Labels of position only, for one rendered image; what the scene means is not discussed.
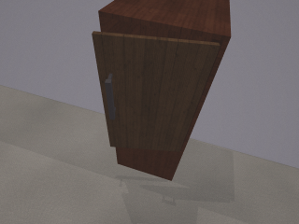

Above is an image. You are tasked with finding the cupboard door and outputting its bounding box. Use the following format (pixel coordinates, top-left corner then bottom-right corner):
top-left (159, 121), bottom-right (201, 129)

top-left (92, 31), bottom-right (221, 152)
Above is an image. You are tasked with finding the handle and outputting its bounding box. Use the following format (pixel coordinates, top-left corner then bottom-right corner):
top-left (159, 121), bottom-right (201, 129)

top-left (105, 73), bottom-right (116, 120)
